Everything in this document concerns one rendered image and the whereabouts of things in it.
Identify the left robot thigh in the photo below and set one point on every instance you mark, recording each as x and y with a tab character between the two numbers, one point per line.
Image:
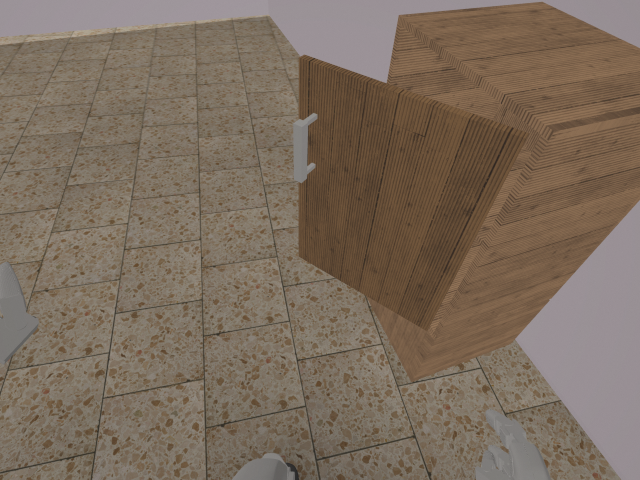
265	469

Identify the robot left shin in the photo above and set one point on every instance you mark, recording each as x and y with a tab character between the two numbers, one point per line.
274	456

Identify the handle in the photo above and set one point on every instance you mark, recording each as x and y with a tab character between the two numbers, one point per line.
300	146

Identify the left robot hand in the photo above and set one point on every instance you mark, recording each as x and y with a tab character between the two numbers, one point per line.
16	326

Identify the right robot hand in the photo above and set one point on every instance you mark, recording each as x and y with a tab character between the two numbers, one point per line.
524	461

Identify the cupboard door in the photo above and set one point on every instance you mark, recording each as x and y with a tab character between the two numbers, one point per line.
401	186

